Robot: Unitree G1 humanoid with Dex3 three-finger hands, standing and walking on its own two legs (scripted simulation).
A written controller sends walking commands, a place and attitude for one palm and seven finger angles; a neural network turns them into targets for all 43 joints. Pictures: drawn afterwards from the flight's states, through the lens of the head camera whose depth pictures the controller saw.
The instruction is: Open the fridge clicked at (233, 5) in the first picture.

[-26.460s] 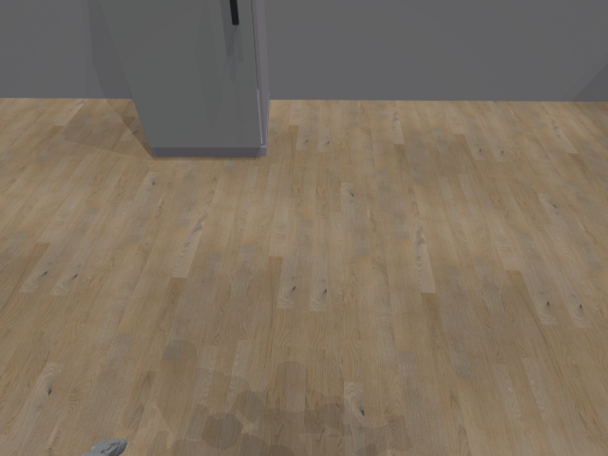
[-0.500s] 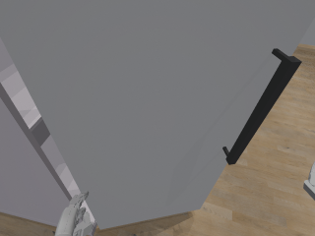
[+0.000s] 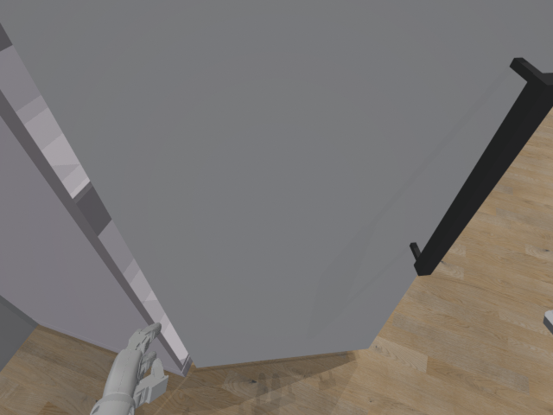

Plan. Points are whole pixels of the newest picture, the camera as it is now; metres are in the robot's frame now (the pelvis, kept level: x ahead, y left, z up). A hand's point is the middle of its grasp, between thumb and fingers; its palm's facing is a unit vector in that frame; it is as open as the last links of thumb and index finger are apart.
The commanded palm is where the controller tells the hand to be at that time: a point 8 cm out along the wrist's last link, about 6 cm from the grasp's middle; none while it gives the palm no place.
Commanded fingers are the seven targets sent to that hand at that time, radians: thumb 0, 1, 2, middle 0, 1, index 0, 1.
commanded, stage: step back with the hand held close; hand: right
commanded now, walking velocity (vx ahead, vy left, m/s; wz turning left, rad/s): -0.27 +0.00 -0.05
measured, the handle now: (460, 191) +0.41 -0.25 +0.12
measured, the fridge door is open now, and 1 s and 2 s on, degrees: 66 66 66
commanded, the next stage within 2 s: stop stepping back and stand still in 1.26 s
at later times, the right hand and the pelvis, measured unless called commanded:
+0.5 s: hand out of the picture +0.13 -0.28 +0.16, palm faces +0.49 +0.77 -0.42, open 7.4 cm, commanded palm +0.07 -0.31 +0.18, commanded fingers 0.00 -0.90 -0.90 0.20 0.30 0.20 0.30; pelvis -0.06 -0.01 -0.01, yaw -2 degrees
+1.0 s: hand out of the picture +0.08 -0.29 +0.17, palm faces +0.50 +0.73 -0.48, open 7.4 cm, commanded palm +0.02 -0.31 +0.18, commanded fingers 0.00 -0.90 -0.90 0.20 0.30 0.20 0.30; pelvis -0.11 +0.00 -0.01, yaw -3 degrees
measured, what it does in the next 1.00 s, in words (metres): walks backwards: left foot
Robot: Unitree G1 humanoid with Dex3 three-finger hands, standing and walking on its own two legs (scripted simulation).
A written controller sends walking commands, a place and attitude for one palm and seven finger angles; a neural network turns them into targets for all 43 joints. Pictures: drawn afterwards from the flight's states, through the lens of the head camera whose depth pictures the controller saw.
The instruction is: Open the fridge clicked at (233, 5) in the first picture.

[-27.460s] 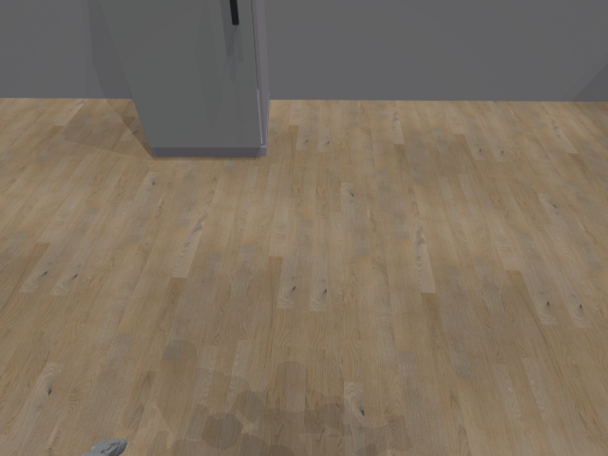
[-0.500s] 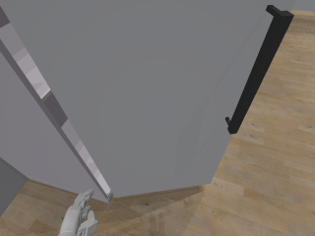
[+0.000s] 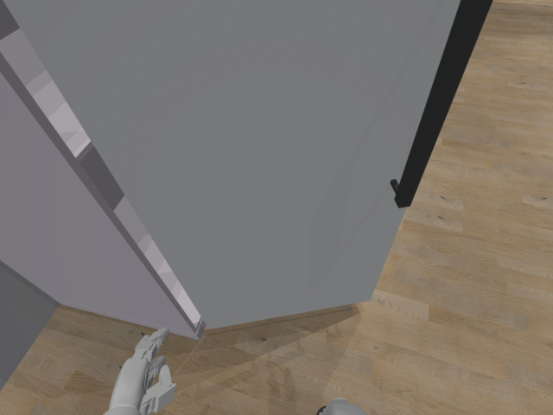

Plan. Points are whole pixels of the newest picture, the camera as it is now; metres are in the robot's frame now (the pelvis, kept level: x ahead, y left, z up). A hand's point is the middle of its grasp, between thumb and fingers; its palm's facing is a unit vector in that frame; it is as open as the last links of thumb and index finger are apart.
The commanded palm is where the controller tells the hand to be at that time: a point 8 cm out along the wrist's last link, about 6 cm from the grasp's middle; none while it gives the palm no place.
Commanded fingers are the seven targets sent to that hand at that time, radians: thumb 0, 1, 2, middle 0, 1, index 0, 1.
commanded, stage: step back with the hand held close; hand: right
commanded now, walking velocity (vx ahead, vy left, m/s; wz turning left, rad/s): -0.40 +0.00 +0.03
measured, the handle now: (424, 117) +0.53 -0.22 +0.14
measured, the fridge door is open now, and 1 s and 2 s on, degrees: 66 66 66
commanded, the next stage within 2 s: stop stepping back and stand still in 0.26 s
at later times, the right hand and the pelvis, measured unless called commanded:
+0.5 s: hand out of the picture +0.10 -0.27 +0.18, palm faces +0.32 +0.82 -0.48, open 7.4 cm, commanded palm +0.05 -0.31 +0.19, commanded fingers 0.00 -0.90 -0.90 0.20 0.30 0.20 0.30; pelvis -0.11 -0.02 +0.01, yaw +4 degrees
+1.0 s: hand out of the picture +0.07 -0.31 +0.19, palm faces +0.38 +0.79 -0.49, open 7.4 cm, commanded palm +0.02 -0.34 +0.19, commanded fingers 0.00 -0.90 -0.90 0.20 0.30 0.20 0.30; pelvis -0.14 -0.04 +0.02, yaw +3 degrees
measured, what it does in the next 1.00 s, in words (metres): walks backwards: left foot, then right foot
